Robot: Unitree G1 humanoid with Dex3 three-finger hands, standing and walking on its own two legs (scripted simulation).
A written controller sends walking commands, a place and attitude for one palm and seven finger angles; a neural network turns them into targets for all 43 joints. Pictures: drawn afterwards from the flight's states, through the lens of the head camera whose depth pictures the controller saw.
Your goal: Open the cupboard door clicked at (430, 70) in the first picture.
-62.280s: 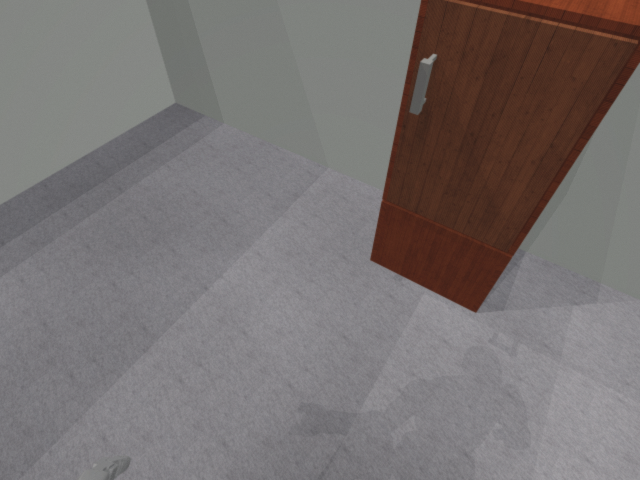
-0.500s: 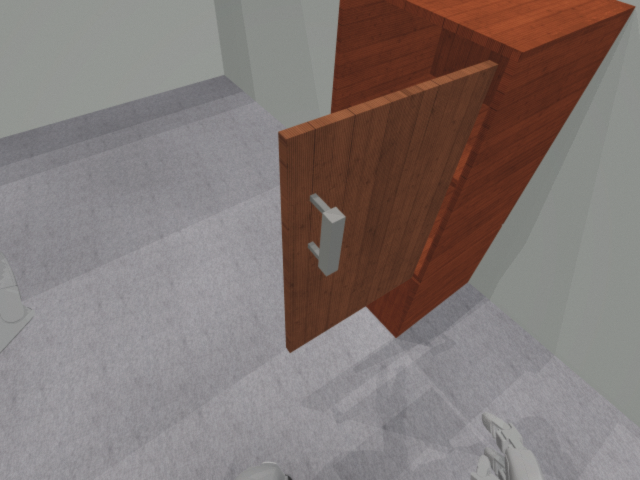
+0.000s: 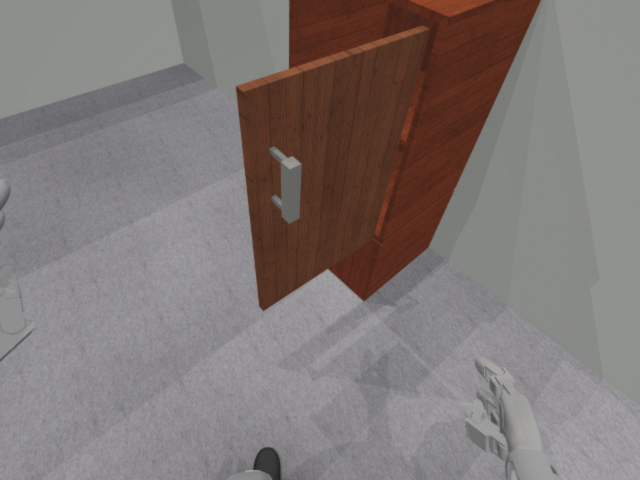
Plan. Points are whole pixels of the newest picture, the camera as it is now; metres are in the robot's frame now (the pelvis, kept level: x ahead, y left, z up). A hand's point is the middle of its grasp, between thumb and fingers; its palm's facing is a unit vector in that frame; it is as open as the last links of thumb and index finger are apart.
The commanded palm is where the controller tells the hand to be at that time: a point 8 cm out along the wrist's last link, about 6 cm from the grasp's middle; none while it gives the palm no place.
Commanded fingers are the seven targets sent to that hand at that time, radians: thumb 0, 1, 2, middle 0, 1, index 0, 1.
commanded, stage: stop stepping back and stand still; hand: left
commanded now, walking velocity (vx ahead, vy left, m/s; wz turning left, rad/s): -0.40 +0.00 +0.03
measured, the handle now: (283, 185) +0.55 +0.09 +0.03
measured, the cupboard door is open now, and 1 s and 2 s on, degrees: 87 87 87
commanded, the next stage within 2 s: let the arm hang, fingers relaxed in 0.88 s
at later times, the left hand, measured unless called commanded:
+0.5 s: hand out of the picture +0.11 +0.27 +0.19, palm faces +0.42 -0.75 -0.51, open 7.4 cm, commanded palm +0.05 +0.30 +0.18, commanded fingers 0.00 0.90 0.90 -0.20 -0.30 -0.20 -0.30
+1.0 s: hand out of the picture +0.11 +0.25 +0.17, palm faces +0.41 -0.76 -0.50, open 7.4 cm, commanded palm none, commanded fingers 0.00 0.90 0.90 -0.20 -0.30 -0.20 -0.30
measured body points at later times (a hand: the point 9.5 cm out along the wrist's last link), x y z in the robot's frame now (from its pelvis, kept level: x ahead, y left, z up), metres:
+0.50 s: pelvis -0.09 +0.00 +0.01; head -0.09 +0.01 +0.46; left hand +0.09 +0.30 +0.21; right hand +0.05 -0.21 -0.08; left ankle -0.12 +0.11 -0.73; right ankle -0.07 -0.08 -0.71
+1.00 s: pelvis -0.09 -0.01 +0.01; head -0.08 -0.02 +0.46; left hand +0.08 +0.29 +0.20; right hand +0.08 -0.27 -0.08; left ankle -0.07 +0.11 -0.73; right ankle -0.07 -0.07 -0.73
